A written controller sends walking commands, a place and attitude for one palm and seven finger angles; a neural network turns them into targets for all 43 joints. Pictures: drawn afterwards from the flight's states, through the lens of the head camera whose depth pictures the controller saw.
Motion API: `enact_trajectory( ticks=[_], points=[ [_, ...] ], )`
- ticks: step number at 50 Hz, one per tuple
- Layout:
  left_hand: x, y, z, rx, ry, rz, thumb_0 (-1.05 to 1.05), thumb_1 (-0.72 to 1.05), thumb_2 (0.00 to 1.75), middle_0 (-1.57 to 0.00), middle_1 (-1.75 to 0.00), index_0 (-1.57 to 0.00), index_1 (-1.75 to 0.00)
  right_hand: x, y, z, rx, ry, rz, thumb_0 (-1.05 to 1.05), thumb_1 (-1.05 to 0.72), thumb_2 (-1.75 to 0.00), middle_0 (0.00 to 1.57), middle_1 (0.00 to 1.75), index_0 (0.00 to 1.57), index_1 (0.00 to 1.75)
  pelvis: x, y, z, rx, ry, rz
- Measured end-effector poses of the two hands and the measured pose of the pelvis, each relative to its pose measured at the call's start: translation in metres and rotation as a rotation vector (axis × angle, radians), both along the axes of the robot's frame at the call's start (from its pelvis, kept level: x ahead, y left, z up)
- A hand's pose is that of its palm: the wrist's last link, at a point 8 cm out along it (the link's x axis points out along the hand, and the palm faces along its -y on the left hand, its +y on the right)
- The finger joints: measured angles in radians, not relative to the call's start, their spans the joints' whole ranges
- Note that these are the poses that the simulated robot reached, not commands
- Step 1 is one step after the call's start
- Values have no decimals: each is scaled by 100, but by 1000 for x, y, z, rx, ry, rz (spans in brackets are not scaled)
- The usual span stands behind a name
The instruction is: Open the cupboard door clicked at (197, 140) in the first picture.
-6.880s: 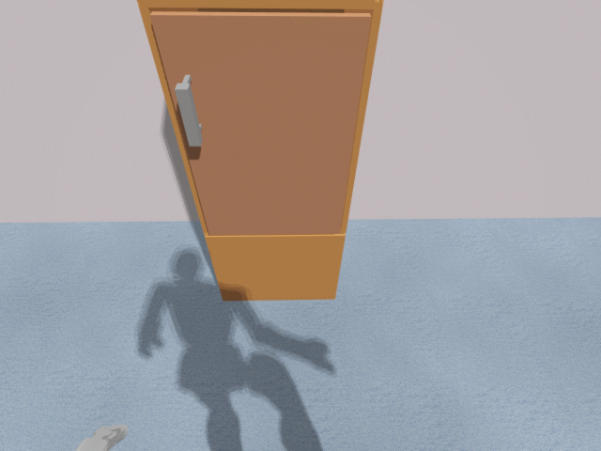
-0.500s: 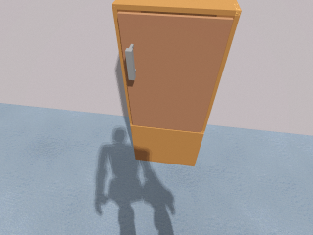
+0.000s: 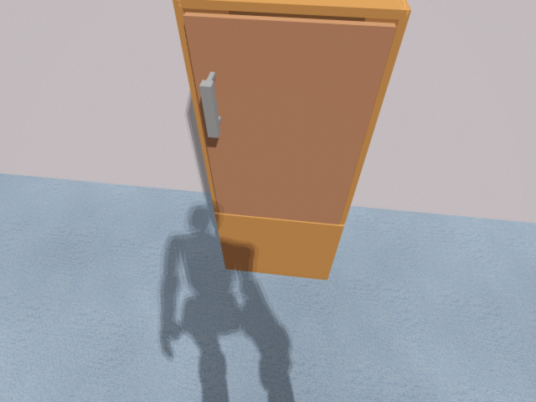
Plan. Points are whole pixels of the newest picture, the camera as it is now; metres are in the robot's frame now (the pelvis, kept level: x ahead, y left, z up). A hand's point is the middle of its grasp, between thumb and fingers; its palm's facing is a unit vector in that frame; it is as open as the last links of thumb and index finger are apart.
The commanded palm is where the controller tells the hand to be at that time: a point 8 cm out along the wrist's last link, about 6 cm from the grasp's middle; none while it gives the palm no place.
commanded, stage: look again from close up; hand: left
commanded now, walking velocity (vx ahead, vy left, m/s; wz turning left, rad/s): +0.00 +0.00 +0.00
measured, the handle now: (213, 105) +0.68 +0.16 +0.07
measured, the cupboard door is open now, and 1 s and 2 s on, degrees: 0 0 0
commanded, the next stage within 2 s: shuffle to correct the standing spot in 0.16 s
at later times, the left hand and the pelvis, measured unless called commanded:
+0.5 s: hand out of the picture +0.04 +0.17 -0.19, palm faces +0.06 -0.98 -0.17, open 7.3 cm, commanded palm none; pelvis +0.06 +0.00 -0.01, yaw +0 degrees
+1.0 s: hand (192, 333) +0.27 +0.17 -0.19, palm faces -0.07 -0.97 -0.22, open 7.3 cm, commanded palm none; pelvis +0.18 -0.01 -0.02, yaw -3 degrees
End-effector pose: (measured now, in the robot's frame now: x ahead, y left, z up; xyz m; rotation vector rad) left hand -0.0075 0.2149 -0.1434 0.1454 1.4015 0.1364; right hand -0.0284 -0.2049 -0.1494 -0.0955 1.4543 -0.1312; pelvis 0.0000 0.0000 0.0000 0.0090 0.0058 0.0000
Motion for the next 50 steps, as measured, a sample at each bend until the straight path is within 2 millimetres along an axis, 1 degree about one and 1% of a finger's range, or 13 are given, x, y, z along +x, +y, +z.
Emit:
enact_trajectory(
  ticks=[4,11,21,25,29,31,34,38,41,43,46,48,50],
  points=[
    [9,-1,1,5,3,0,1,92,90,-20,-30,-20,-30,20,-1,-1,-2,-27,9,0,-91,-90,20,30,20,30,9,-1,0,1,1,-2],
    [24,-1,1,11,-4,5,1,92,90,-20,-30,-20,-30,48,-13,0,-27,-53,22,1,-93,-90,20,30,20,30,25,-3,0,4,-1,-3],
    [40,-3,-5,2,1,19,1,92,90,-20,-30,-20,-30,76,-22,-4,-39,-69,34,1,-92,-90,20,30,20,30,47,-6,-5,-6,-1,-11],
    [42,0,-12,-14,16,50,1,91,90,-20,-30,-20,-30,90,-20,-4,-54,-60,41,0,-91,-90,20,30,20,30,63,-1,-10,-26,1,-4],
    [42,9,-21,-35,63,66,0,91,90,-20,-30,-20,-30,115,-13,-1,-81,-83,38,0,-91,-90,20,30,20,30,83,11,-15,-21,-6,-21],
    [46,14,-24,-46,108,44,0,91,90,-20,-30,-20,-30,126,-8,2,-94,-125,15,0,-91,-90,20,30,20,30,93,16,-15,-11,-6,-51],
    [74,23,-19,-44,122,0,1,91,90,-20,-30,-20,-30,126,1,8,-103,-140,-27,0,-91,-90,20,30,20,30,108,22,-10,-26,-8,-63],
    [133,30,-13,-29,32,-27,1,91,90,-20,-30,-20,-30,109,18,15,-75,-37,-51,0,-91,-90,20,30,20,30,125,22,-2,-32,-3,-62],
    [180,27,-9,-24,-45,-37,1,92,90,-20,-30,-20,-30,98,30,17,-41,61,-58,0,-91,-90,20,30,20,30,136,18,1,-34,3,-57],
    [207,22,-8,-20,-83,-55,1,92,90,-20,-30,-20,-30,95,33,16,-21,113,-69,0,-91,-90,20,30,20,30,143,15,0,-35,4,-55],
    [244,13,-7,-7,-124,-94,1,92,90,-20,-30,-20,-30,99,30,9,1,155,-103,0,-91,-89,20,30,20,30,155,7,-4,-32,2,-58],
    [263,6,-8,8,-148,-113,0,92,90,-20,-30,-20,-30,107,22,1,7,166,-125,0,-90,-89,20,30,20,30,166,1,-10,-23,-1,-60],
    [277,1,-11,29,-175,-121,0,91,90,-20,-30,-20,-30,119,9,-10,7,163,-138,0,-90,-89,21,30,20,30,176,-7,-18,-7,-1,-60]
  ],
)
